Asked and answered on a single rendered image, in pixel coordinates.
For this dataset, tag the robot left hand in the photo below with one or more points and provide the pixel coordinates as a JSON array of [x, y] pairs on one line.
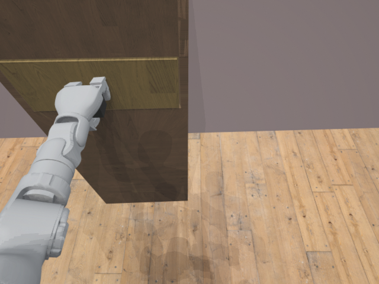
[[84, 100]]

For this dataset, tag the drawer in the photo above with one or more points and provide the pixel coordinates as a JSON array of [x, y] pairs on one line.
[[134, 82]]

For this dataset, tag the cabinet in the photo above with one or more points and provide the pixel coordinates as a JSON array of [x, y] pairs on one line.
[[135, 155]]

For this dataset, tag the left robot upper arm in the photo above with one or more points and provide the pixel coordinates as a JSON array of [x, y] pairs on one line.
[[30, 233]]

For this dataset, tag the handle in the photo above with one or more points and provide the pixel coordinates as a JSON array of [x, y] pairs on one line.
[[101, 112]]

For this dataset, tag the left robot forearm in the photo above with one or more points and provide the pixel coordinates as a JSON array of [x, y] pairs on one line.
[[51, 172]]

